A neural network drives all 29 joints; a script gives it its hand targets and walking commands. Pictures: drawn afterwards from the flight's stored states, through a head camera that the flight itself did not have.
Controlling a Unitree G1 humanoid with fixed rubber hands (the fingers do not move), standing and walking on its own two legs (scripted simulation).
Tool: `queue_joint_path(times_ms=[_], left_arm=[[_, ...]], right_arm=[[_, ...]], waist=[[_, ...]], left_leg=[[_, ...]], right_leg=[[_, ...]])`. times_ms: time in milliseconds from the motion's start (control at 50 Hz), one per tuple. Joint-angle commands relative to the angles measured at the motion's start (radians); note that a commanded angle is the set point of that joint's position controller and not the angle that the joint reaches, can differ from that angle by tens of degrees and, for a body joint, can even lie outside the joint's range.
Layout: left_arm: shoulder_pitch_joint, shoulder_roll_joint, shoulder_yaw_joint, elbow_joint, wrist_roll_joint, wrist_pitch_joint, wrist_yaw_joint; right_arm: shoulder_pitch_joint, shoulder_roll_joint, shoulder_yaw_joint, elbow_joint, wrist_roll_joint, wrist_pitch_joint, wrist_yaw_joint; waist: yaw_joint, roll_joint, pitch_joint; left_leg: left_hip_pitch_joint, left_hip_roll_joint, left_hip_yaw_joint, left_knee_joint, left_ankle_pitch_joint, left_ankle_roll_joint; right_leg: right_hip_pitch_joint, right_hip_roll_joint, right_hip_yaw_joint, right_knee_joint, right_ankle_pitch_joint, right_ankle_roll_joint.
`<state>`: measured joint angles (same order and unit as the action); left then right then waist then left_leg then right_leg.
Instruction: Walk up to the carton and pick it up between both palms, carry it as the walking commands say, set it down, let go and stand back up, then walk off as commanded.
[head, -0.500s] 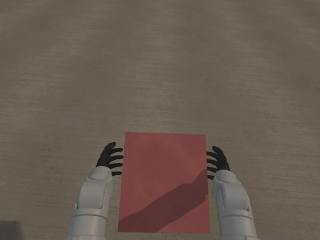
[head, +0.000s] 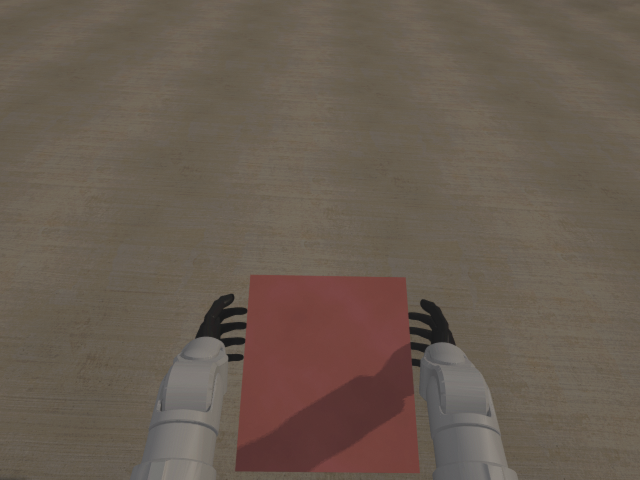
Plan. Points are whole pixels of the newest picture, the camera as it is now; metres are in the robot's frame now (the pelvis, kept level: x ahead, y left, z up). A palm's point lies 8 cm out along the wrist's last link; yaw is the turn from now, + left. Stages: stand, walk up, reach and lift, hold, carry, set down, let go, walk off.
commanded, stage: carry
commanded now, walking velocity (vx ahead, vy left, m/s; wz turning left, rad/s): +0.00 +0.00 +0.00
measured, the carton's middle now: (324, 370) +0.32 -0.01 -0.08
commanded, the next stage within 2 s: none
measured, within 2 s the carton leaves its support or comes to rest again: neither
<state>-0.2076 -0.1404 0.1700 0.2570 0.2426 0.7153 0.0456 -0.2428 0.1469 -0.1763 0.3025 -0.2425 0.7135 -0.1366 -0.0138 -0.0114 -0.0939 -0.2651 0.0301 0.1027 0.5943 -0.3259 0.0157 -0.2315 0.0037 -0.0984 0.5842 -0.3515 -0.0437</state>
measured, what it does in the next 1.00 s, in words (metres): stands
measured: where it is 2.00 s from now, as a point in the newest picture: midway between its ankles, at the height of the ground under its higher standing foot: outside the picture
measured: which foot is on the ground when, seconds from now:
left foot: down 0.00-1.00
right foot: down 0.00-1.00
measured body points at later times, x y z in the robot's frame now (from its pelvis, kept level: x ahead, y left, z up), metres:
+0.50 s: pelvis -0.04 +0.01 +0.00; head -0.07 +0.02 +0.45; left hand +0.26 +0.15 +0.03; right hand +0.26 -0.15 +0.04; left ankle -0.01 +0.10 -0.73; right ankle -0.02 -0.09 -0.73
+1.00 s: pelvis -0.05 +0.00 +0.00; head -0.07 +0.00 +0.45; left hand +0.25 +0.14 +0.03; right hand +0.25 -0.16 +0.03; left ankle -0.01 +0.10 -0.73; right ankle -0.02 -0.09 -0.73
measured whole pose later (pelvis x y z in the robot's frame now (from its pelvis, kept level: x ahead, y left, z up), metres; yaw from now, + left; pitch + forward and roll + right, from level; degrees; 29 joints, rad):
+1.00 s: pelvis -0.05 +0.00 +0.00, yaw -1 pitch +0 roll +1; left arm -0.22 -0.14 0.15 0.21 0.23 0.75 0.05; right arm -0.24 0.15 -0.18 0.23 -0.25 0.74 -0.12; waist 0.00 0.00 -0.07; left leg -0.31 0.02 0.13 0.53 -0.22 0.03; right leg -0.31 -0.01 -0.07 0.57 -0.26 -0.04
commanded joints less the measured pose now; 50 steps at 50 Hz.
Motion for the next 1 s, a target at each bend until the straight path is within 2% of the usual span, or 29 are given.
queue_joint_path(times_ms=[0,80,140,180,200,220,260,300,340,380,400,440,460,500,540,580,600,620,640,720,740,760,800,820,840,900,920,960,980], left_arm=[[-0.705,-0.956,-0.628,-0.166,-0.332,-0.082,-0.283],[-0.648,-0.973,-0.644,-0.165,-0.319,-0.07,-0.281],[-0.661,-0.969,-0.625,-0.082,-0.321,-0.062,-0.294],[-0.685,-0.942,-0.622,-0.12,-0.327,-0.07,-0.292],[-0.712,-0.945,-0.632,-0.114,-0.308,-0.062,-0.29],[-0.655,-0.927,-0.59,-0.096,-0.303,-0.058,-0.294],[-0.696,-0.951,-0.619,-0.132,-0.325,-0.066,-0.297],[-0.673,-0.945,-0.58,-0.089,-0.304,-0.061,-0.294],[-0.659,-0.959,-0.597,-0.031,-0.322,-0.062,-0.302],[-0.827,-0.937,-0.635,-0.252,-0.336,-0.072,-0.293],[-0.765,-0.971,-0.625,-0.133,-0.33,-0.05,-0.284],[-0.732,-0.904,-0.624,-0.199,-0.294,-0.068,-0.284],[-0.726,-0.95,-0.635,-0.081,-0.311,-0.062,-0.289],[-0.746,-0.996,-0.679,-0.143,-0.331,-0.077,-0.288],[-0.753,-1.001,-0.691,-0.249,-0.355,-0.08,-0.279],[-0.684,-0.979,-0.629,-0.094,-0.307,-0.082,-0.287],[-0.678,-0.953,-0.637,-0.157,-0.33,-0.076,-0.285],[-0.734,-0.956,-0.652,-0.189,-0.353,-0.066,-0.281],[-0.698,-0.984,-0.673,-0.187,-0.347,-0.062,-0.285],[-0.731,-0.962,-0.647,-0.176,-0.343,-0.058,-0.279],[-0.6,-0.978,-0.625,-0.063,-0.309,-0.055,-0.282],[-0.7,-0.955,-0.647,-0.172,-0.336,-0.078,-0.282],[-0.628,-0.922,-0.608,-0.128,-0.307,-0.061,-0.283],[-0.7,-0.948,-0.661,-0.199,-0.336,-0.068,-0.278],[-0.649,-0.967,-0.645,-0.148,-0.336,-0.059,-0.282],[-0.603,-0.949,-0.626,-0.158,-0.321,-0.039,-0.281],[-0.74,-0.957,-0.674,-0.242,-0.348,-0.054,-0.278],[-0.7,-0.944,-0.634,-0.137,-0.305,-0.035,-0.279],[-0.585,-0.909,-0.608,-0.138,-0.274,-0.04,-0.278]], right_arm=[[-0.7,1.0,0.655,-0.239,0.333,-0.088,0.364],[-0.615,1.032,0.669,-0.193,0.34,-0.073,0.368],[-0.626,1.013,0.624,-0.172,0.299,-0.075,0.366],[-0.571,1.002,0.588,-0.088,0.287,-0.072,0.366],[-0.581,1.022,0.596,-0.075,0.281,-0.062,0.37],[-0.581,1.025,0.597,-0.044,0.292,-0.053,0.379],[-0.592,1.034,0.625,-0.1,0.306,-0.06,0.38],[-0.62,1.038,0.618,-0.09,0.289,-0.055,0.371],[-0.663,1.032,0.625,-0.125,0.317,-0.07,0.37],[-0.642,1.037,0.644,-0.183,0.348,-0.06,0.375],[-0.7,1.025,0.628,-0.135,0.338,-0.049,0.375],[-0.532,1.042,0.608,-0.062,0.293,-0.058,0.379],[-0.559,1.026,0.591,-0.048,0.294,-0.059,0.378],[-0.616,1.045,0.63,-0.139,0.32,-0.076,0.373],[-0.638,1.027,0.663,-0.251,0.344,-0.077,0.368],[-0.593,1.041,0.622,-0.089,0.288,-0.073,0.365],[-0.566,1.03,0.642,-0.15,0.301,-0.072,0.365],[-0.643,1.019,0.653,-0.221,0.333,-0.069,0.364],[-0.526,1.042,0.638,-0.161,0.305,-0.054,0.361],[-0.623,0.991,0.64,-0.224,0.324,-0.058,0.359],[-0.589,1.011,0.638,-0.183,0.308,-0.055,0.361],[-0.608,0.99,0.634,-0.174,0.299,-0.065,0.363],[-0.507,0.992,0.604,-0.073,0.283,-0.039,0.372],[-0.609,0.984,0.637,-0.188,0.291,-0.06,0.367],[-0.532,1.021,0.63,-0.119,0.285,-0.043,0.358],[-0.538,0.996,0.651,-0.219,0.296,-0.035,0.358],[-0.604,0.999,0.642,-0.222,0.304,-0.049,0.362],[-0.501,0.984,0.578,-0.075,0.274,-0.025,0.37],[-0.555,1.006,0.646,-0.199,0.309,-0.043,0.371]], waist=[[0.003,-0.008,-0.34],[0.006,0.006,-0.312],[0.002,-0.02,-0.304],[0.007,0.04,-0.339],[0.002,0.034,-0.288],[0.0,-0.055,-0.285],[0.006,-0.03,-0.343],[0.0,-0.092,-0.262],[0.006,-0.025,-0.229],[0.009,0.063,-0.271],[0.009,0.104,-0.243],[0.012,0.049,-0.319],[0.012,0.053,-0.26],[0.011,0.141,-0.308],[-0.003,0.089,-0.358],[0.003,-0.004,-0.357],[0.003,-0.044,-0.324],[0.001,0.036,-0.319],[0.0,-0.028,-0.393],[0.008,0.032,-0.332],[0.011,0.006,-0.365],[0.004,0.026,-0.337],[0.004,-0.002,-0.283],[0.006,0.006,-0.306],[0.005,-0.077,-0.355],[0.01,-0.059,-0.319],[0.006,0.005,-0.335],[0.012,0.036,-0.258],[0.014,-0.001,-0.281]], left_leg=[[0.161,0.128,-0.11,-0.063,0.376,0.02],[0.122,0.115,-0.078,-0.047,0.335,0.007],[0.104,0.12,-0.117,-0.117,0.21,0.026],[0.146,0.128,-0.111,-0.075,0.341,0.028],[0.093,0.128,-0.11,-0.104,0.251,0.037],[0.128,0.129,-0.099,-0.083,0.203,0.029],[0.113,0.115,-0.101,-0.076,0.189,0.02],[0.065,0.095,-0.093,-0.105,0.109,0.017],[0.055,0.105,-0.088,-0.101,0.169,0.011],[0.066,0.116,-0.095,-0.113,0.236,0.012],[0.05,0.135,-0.121,-0.179,0.14,0.019],[0.092,0.144,-0.156,-0.181,0.097,0.035],[0.043,0.144,-0.161,-0.2,0.081,0.032],[0.104,0.137,-0.126,-0.181,0.242,0.031],[0.168,0.19,-0.175,-0.184,0.351,0.059],[0.111,0.137,-0.108,-0.132,0.292,0.034],[0.098,0.145,-0.137,-0.137,0.302,0.042],[0.081,0.144,-0.119,-0.136,0.29,0.034],[0.131,0.138,-0.103,-0.11,0.288,0.044],[0.091,0.152,-0.144,-0.191,0.263,0.03],[0.119,0.164,-0.135,-0.161,0.273,0.048],[0.12,0.13,-0.111,-0.149,0.244,0.028],[0.14,0.148,-0.133,-0.177,0.219,0.042],[0.134,0.157,-0.131,-0.164,0.271,0.043],[0.132,0.164,-0.129,-0.143,0.24,0.049],[0.105,0.13,-0.096,-0.106,0.255,0.035],[0.108,0.127,-0.099,-0.125,0.237,0.027],[0.027,0.123,-0.122,-0.195,0.091,0.024],[0.067,0.121,-0.119,-0.166,0.045,0.023]], right_leg=[[0.05,-0.146,0.107,-0.087,0.374,-0.008],[0.102,-0.176,0.131,-0.096,0.485,-0.021],[0.04,-0.137,0.13,-0.115,0.254,-0.006],[0.051,-0.144,0.122,-0.101,0.337,-0.005],[0.053,-0.148,0.143,-0.121,0.274,-0.012],[0.029,-0.165,0.143,-0.133,0.294,-0.01],[0.069,-0.165,0.154,-0.122,0.313,-0.02],[0.001,-0.163,0.175,-0.182,0.251,-0.022],[0.007,-0.15,0.13,-0.147,0.272,-0.019],[0.037,-0.156,0.128,-0.131,0.279,-0.009],[-0.008,-0.128,0.11,-0.129,0.161,0.0],[0.013,-0.125,0.133,-0.134,0.104,-0.003],[0.006,-0.121,0.124,-0.129,0.104,0.0],[0.022,-0.122,0.111,-0.098,0.177,0.012],[0.015,-0.117,0.107,-0.079,0.175,0.016],[0.051,-0.143,0.111,-0.12,0.21,0.004],[0.05,-0.141,0.114,-0.112,0.267,0.002],[0.048,-0.146,0.12,-0.099,0.294,0.011],[0.066,-0.147,0.142,-0.104,0.302,-0.004],[0.046,-0.137,0.114,-0.089,0.176,0.02],[0.042,-0.136,0.128,-0.105,0.208,0.014],[0.022,-0.145,0.131,-0.106,0.195,0.01],[-0.043,-0.147,0.147,-0.126,0.176,0.005],[-0.045,-0.126,0.131,-0.101,0.227,0.01],[0.007,-0.133,0.128,-0.116,0.24,0.009],[0.021,-0.171,0.179,-0.107,0.322,-0.014],[-0.006,-0.152,0.151,-0.096,0.274,-0.015],[-0.005,-0.145,0.145,-0.14,0.095,-0.011],[-0.027,-0.152,0.182,-0.186,0.048,-0.018]])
